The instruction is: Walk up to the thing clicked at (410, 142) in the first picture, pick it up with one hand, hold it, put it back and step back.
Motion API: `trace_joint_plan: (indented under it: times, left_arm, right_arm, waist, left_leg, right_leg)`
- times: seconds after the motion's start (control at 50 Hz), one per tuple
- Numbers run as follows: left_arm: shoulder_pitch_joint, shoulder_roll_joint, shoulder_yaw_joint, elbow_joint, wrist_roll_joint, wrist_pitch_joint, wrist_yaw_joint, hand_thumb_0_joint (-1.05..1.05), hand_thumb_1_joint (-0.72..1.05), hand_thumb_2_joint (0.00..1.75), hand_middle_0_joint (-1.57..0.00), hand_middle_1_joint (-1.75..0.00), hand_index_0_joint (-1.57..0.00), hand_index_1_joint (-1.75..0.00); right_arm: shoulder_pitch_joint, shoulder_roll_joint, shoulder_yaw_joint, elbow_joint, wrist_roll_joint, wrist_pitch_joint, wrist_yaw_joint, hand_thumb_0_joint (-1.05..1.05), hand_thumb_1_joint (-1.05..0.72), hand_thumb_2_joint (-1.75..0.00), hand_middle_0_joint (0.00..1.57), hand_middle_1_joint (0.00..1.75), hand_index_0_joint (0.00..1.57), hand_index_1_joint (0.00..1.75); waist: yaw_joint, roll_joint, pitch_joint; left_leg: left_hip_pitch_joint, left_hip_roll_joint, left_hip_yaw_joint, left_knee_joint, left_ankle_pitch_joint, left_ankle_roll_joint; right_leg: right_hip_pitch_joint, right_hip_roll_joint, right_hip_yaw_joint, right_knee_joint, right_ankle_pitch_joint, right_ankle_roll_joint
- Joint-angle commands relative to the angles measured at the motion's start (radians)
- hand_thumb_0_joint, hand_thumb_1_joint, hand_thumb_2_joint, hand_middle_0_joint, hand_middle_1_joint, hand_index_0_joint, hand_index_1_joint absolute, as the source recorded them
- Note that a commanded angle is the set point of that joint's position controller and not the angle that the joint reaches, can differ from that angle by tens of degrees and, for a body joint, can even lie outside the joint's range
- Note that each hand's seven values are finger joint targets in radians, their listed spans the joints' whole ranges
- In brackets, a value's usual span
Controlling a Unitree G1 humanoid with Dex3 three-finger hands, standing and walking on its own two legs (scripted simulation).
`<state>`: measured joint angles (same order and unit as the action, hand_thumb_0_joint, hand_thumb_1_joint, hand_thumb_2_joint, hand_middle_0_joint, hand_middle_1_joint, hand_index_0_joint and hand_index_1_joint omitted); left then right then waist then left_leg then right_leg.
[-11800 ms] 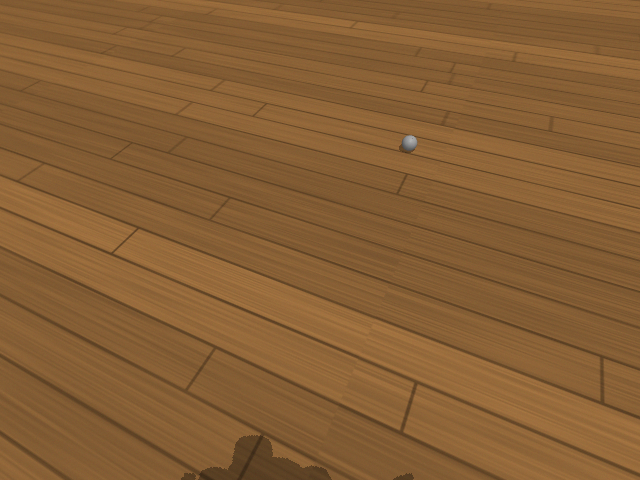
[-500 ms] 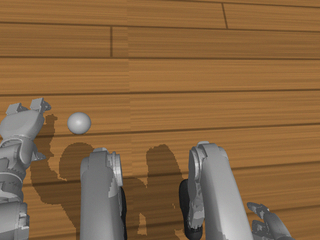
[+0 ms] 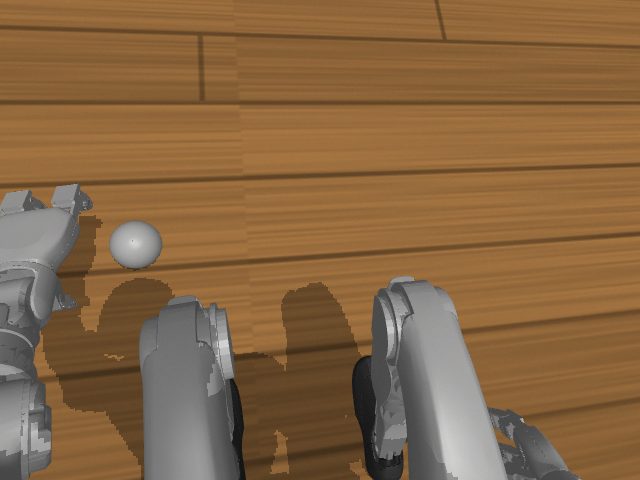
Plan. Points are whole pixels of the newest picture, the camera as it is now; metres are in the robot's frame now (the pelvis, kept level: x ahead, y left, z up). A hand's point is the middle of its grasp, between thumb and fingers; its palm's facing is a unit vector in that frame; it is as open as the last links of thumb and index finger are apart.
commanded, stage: rise first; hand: left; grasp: from above
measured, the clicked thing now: (136, 244) +0.44 +0.29 -0.30
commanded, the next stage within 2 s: approach in 0.42 s
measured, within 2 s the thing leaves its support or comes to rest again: neither
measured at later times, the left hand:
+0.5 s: hand (68, 255) +0.40 +0.33 -0.18, palm faces -0.43 -0.09 -0.90, open 14.0 cm
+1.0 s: hand (124, 216) +0.46 +0.27 -0.19, palm faces -0.40 -0.06 -0.92, open 13.8 cm
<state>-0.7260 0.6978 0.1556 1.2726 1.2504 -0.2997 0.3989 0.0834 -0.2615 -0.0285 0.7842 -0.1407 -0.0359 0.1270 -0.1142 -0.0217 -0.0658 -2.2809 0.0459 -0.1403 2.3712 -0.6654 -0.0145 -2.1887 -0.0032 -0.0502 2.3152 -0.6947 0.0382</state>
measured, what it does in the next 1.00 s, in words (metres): stands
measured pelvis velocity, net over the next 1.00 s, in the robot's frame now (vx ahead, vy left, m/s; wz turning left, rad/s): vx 0.00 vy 0.00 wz -0.03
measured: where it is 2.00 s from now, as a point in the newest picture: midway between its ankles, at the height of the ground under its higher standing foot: (304, 450)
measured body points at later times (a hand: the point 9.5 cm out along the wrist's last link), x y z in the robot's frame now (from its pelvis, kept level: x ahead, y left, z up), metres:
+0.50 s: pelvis +0.00 +0.00 -0.01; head +0.23 +0.06 +0.37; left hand +0.41 +0.33 -0.12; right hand +0.10 -0.28 -0.13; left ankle +0.08 +0.13 -0.31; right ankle +0.10 -0.13 -0.31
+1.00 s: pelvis +0.00 +0.00 -0.02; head +0.24 +0.06 +0.36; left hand +0.47 +0.27 -0.14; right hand +0.06 -0.28 -0.12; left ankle +0.08 +0.13 -0.31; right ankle +0.10 -0.13 -0.31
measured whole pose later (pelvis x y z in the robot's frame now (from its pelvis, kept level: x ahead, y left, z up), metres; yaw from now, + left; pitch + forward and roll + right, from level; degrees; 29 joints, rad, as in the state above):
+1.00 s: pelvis +0.00 +0.00 -0.02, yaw -2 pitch +33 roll -7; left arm -0.94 0.69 0.15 1.52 1.29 -0.15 0.53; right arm 0.12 -0.28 0.05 0.77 -0.17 -0.08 0.15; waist -0.26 -0.01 -0.04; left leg -2.34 0.05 -0.16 2.43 -0.67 -0.02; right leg -2.25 0.01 -0.06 2.36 -0.69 0.04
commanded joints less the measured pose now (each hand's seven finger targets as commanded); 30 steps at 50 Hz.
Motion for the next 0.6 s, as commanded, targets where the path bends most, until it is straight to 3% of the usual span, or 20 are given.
trace_joint_plan:
  times: [0.0, 0.04, 0.22, 0.26, 0.3, 0.34, 0.4, 0.48, 0.5, 0.52, 0.58]
  left_arm:
    - [-0.226, 0.283, 0.055, -0.130, -0.007, -0.004, 0.049, 0.00, -0.54, 1.00, -0.06, -1.04, -0.07, -1.04]
    - [-0.252, 0.284, 0.051, -0.133, -0.007, -0.007, 0.055, 0.00, -0.54, 1.00, -0.06, -1.05, -0.07, -1.04]
    - [-0.247, 0.297, 0.067, -0.087, -0.006, 0.001, 0.072, 0.00, -0.54, 1.00, -0.06, -1.04, -0.07, -1.03]
    - [-0.261, 0.286, 0.051, -0.080, -0.004, 0.001, 0.068, 0.00, -0.53, 0.99, -0.06, -1.04, -0.07, -1.03]
    - [-0.257, 0.308, 0.075, -0.078, -0.006, 0.000, 0.073, 0.00, -0.53, 0.99, -0.06, -1.04, -0.07, -1.03]
    - [-0.259, 0.287, 0.052, -0.059, 0.001, 0.001, 0.073, 0.00, -0.53, 0.99, -0.06, -1.04, -0.07, -1.03]
    - [-0.264, 0.305, 0.070, -0.063, -0.006, 0.001, 0.077, 0.00, -0.54, 1.00, -0.06, -1.03, -0.07, -1.03]
    - [-0.277, 0.301, 0.058, -0.057, 0.006, -0.003, 0.078, 0.00, -0.54, 1.01, -0.06, -1.03, -0.07, -1.03]
    - [-0.276, 0.303, 0.063, -0.052, 0.003, -0.006, 0.079, 0.00, -0.61, 1.09, -0.10, -0.99, -0.05, -1.04]
    - [-0.279, 0.297, 0.063, -0.048, 0.002, -0.003, 0.082, 0.00, -0.53, 1.01, -0.05, -1.03, -0.06, -1.02]
    - [-0.329, 0.217, -0.012, -0.023, 0.008, -0.001, 0.084, 0.00, -0.51, 0.96, -0.05, -1.05, -0.07, -1.02]
  right_arm:
    - [0.158, -0.226, -0.079, -0.023, -0.001, -0.009, -0.016, 0.00, -0.90, -0.90, 0.20, 0.30, 0.20, 0.30]
    - [0.157, -0.228, -0.077, -0.021, -0.005, -0.009, -0.014, 0.00, -0.90, -0.90, 0.20, 0.30, 0.20, 0.30]
    - [0.166, -0.229, -0.071, -0.015, -0.013, -0.010, -0.014, 0.00, -0.90, -0.90, 0.20, 0.30, 0.20, 0.30]
    - [0.168, -0.230, -0.073, -0.011, -0.011, -0.012, -0.014, 0.00, -0.90, -0.90, 0.20, 0.30, 0.20, 0.30]
    - [0.167, -0.234, -0.072, -0.013, -0.014, -0.012, -0.013, 0.00, -0.90, -0.90, 0.20, 0.30, 0.20, 0.30]
    - [0.163, -0.227, -0.065, -0.013, -0.017, -0.012, -0.012, 0.00, -0.90, -0.90, 0.20, 0.30, 0.20, 0.30]
    - [0.170, -0.236, -0.068, -0.009, -0.015, -0.011, -0.011, 0.00, -0.90, -0.90, 0.20, 0.30, 0.20, 0.30]
    - [0.174, -0.232, -0.061, -0.008, -0.019, -0.009, -0.008, 0.00, -0.90, -0.90, 0.20, 0.30, 0.20, 0.30]
    - [0.173, -0.233, -0.058, -0.007, -0.024, -0.009, -0.007, 0.00, -0.90, -0.90, 0.20, 0.30, 0.20, 0.30]
    - [0.175, -0.238, -0.059, -0.003, -0.025, -0.010, -0.007, 0.00, -0.89, -0.89, 0.20, 0.30, 0.20, 0.30]
    - [0.182, -0.235, -0.055, -0.001, -0.025, -0.016, -0.005, 0.00, -0.89, -0.89, 0.20, 0.30, 0.20, 0.30]
  waist:
    - [0.016, 0.228, -0.651]
    - [0.002, 0.230, -0.658]
    - [0.000, 0.214, -0.651]
    - [-0.011, 0.212, -0.655]
    - [-0.001, 0.222, -0.654]
    - [-0.011, 0.225, -0.632]
    - [-0.013, 0.198, -0.651]
    - [-0.019, 0.206, -0.644]
    - [-0.021, 0.199, -0.653]
    - [-0.024, 0.210, -0.655]
    - [-0.063, 0.229, -0.608]
  left_leg:
    - [0.553, -0.029, 0.098, -0.252, 0.125, 0.040]
    - [0.530, -0.030, 0.104, -0.237, 0.131, 0.042]
    - [0.508, -0.034, 0.109, -0.219, 0.135, 0.044]
    - [0.514, -0.032, 0.107, -0.209, 0.143, 0.044]
    - [0.506, -0.034, 0.107, -0.211, 0.139, 0.044]
    - [0.488, -0.036, 0.110, -0.210, 0.125, 0.044]
    - [0.490, -0.035, 0.107, -0.199, 0.139, 0.046]
    - [0.471, -0.037, 0.111, -0.192, 0.141, 0.047]
    - [0.477, -0.037, 0.107, -0.189, 0.150, 0.048]
    - [0.492, -0.037, 0.104, -0.191, 0.151, 0.046]
    - [0.485, -0.034, 0.096, -0.198, 0.115, 0.043]
  right_leg:
    - [0.226, 0.034, -0.089, -0.239, 0.155, -0.066]
    - [0.232, 0.036, -0.087, -0.239, 0.167, -0.064]
    - [0.239, 0.035, -0.083, -0.229, 0.174, -0.064]
    - [0.234, 0.036, -0.084, -0.227, 0.185, -0.063]
    - [0.235, 0.034, -0.086, -0.221, 0.178, -0.063]
    - [0.230, 0.036, -0.085, -0.226, 0.167, -0.063]
    - [0.242, 0.036, -0.085, -0.222, 0.183, -0.062]
    - [0.256, 0.038, -0.084, -0.222, 0.189, -0.061]
    - [0.258, 0.039, -0.086, -0.219, 0.197, -0.060]
    - [0.246, 0.037, -0.089, -0.214, 0.195, -0.060]
    - [0.199, 0.039, -0.100, -0.218, 0.168, -0.063]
